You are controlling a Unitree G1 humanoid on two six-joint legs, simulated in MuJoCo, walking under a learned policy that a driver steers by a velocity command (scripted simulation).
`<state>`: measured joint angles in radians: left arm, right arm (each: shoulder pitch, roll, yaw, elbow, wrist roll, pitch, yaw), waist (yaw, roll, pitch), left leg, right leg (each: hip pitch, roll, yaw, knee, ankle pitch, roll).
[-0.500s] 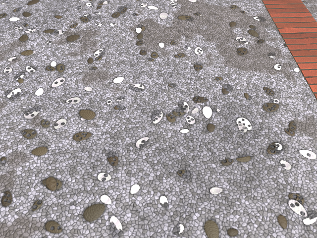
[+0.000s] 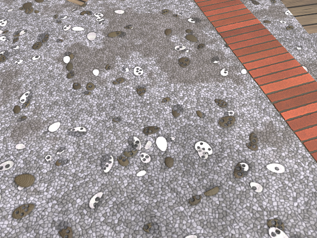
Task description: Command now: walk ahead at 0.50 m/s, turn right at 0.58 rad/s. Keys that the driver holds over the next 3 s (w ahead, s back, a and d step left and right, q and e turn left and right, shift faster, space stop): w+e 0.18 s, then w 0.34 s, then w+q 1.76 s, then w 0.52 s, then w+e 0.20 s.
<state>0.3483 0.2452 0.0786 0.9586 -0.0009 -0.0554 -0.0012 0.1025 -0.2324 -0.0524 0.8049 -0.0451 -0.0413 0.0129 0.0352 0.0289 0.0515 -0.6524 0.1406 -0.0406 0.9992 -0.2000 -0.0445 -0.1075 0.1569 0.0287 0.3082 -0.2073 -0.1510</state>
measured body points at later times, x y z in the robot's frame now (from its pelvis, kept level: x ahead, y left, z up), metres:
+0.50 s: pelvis +0.29 +0.05 +0.00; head +0.31 +0.06 +0.45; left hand +0.45 +0.28 -0.13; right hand +0.27 -0.23 -0.12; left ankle +0.31 +0.13 -0.74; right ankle +0.27 -0.09 -0.67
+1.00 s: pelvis +0.52 -0.04 +0.00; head +0.54 -0.06 +0.45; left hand +0.58 +0.23 -0.11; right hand +0.61 -0.31 -0.13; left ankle +0.56 +0.10 -0.66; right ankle +0.50 -0.12 -0.74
